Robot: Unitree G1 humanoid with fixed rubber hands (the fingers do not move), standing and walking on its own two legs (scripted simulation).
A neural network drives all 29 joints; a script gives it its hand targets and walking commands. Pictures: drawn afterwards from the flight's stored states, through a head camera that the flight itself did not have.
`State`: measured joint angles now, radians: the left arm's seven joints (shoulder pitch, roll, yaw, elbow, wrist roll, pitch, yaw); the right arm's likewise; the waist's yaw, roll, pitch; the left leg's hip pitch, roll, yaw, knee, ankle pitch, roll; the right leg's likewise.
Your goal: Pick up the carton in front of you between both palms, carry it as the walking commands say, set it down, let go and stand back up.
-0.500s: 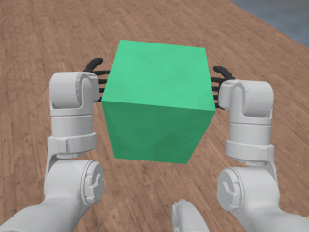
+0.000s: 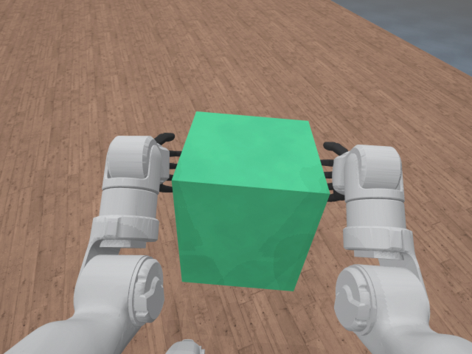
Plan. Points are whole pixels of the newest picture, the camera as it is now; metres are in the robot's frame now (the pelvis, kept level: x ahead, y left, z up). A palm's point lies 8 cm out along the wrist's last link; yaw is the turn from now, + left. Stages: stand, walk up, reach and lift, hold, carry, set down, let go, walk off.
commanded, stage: carry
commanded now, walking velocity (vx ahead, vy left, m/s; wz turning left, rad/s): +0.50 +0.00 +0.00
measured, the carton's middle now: (245, 201) +0.38 +0.01 +0.05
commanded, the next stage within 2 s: none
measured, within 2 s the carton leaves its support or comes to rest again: neither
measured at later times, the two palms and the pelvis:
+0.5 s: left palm (176, 109) +0.63 +0.19 +0.07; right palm (300, 116) +0.61 -0.11 +0.08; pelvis +0.33 +0.05 +0.01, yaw -3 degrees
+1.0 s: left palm (216, 51) +0.90 +0.12 +0.09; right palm (314, 58) +0.90 -0.17 +0.08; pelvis +0.64 -0.03 +0.01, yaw -1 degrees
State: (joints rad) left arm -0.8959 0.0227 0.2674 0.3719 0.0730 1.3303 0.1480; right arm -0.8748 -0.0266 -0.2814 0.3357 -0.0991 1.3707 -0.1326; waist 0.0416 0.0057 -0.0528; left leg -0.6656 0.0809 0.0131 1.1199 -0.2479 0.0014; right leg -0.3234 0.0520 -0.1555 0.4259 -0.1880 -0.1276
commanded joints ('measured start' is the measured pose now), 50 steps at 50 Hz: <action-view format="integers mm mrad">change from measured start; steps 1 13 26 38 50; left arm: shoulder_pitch -775 -234 174 274 198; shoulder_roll -1236 -1184 -1194 -984 -1151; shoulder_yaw -432 -612 -889 -824 -855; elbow -167 -417 -752 -652 -673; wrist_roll -465 -321 -374 -343 -396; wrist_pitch -40 -83 -141 -55 -117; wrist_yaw -265 -272 -301 -310 -339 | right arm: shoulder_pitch -826 -407 165 207 108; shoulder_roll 1198 1267 1177 964 1139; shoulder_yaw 465 713 844 843 896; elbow -194 -416 -732 -656 -694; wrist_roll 467 451 378 369 394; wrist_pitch -83 -131 -190 -102 -163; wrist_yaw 194 229 285 297 281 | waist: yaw -20 -2 -50 -33 -30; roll -63 -195 132 89 -123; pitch -440 -404 -417 -219 -295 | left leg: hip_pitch -134 213 783 515 -7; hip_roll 43 -121 215 96 76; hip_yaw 10 224 -28 201 58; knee -101 -780 -906 -587 -201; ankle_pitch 66 349 311 379 81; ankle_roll -34 16 156 28 -30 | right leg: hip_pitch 431 633 -321 170 267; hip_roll -300 -200 -154 -64 -360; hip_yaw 318 51 87 -104 189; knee -199 18 445 40 -315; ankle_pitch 145 898 -74 33 -127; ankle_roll -64 51 156 108 -5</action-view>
